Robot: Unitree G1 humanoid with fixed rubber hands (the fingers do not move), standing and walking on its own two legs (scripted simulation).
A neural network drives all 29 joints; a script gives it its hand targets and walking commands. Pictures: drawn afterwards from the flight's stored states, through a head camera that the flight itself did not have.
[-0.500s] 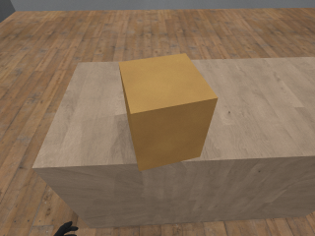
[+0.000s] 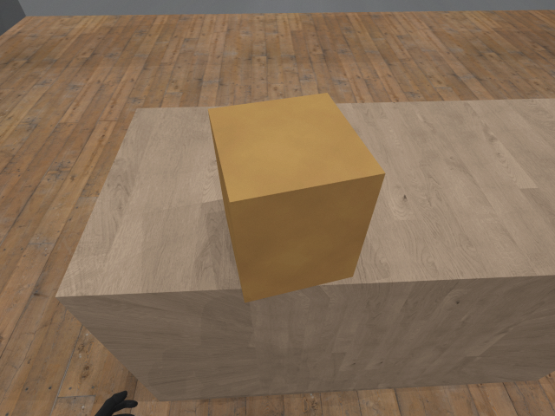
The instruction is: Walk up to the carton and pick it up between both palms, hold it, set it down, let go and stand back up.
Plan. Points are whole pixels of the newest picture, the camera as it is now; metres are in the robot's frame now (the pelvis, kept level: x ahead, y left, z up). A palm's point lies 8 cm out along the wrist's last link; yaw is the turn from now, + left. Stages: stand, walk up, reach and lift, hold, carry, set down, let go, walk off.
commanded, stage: stand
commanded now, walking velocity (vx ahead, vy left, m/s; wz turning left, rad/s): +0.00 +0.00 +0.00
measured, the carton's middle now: (285, 198) +0.45 +0.02 +0.07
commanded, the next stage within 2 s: walk up in 0.46 s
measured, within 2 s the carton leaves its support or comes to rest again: neither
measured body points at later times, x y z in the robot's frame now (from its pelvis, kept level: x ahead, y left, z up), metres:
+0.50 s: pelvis +0.00 +0.00 +0.00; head +0.00 +0.00 +0.45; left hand +0.12 +0.29 -0.11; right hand +0.08 -0.30 -0.12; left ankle +0.03 +0.11 -0.74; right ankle +0.03 -0.13 -0.74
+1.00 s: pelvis -0.05 -0.04 -0.02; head +0.01 -0.06 +0.43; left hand +0.02 +0.27 -0.13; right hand +0.05 -0.35 -0.14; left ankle +0.03 +0.11 -0.74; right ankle -0.07 -0.15 -0.74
